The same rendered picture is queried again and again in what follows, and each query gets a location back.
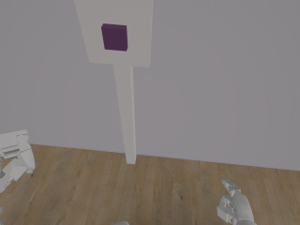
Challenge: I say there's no right robot hand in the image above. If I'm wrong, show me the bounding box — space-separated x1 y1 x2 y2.
217 177 255 225

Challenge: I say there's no button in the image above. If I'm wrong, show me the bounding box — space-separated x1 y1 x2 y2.
101 23 128 52

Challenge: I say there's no left robot hand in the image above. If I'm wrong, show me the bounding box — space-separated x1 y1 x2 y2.
0 129 36 194

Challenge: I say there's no panel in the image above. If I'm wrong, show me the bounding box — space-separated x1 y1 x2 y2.
74 0 154 165

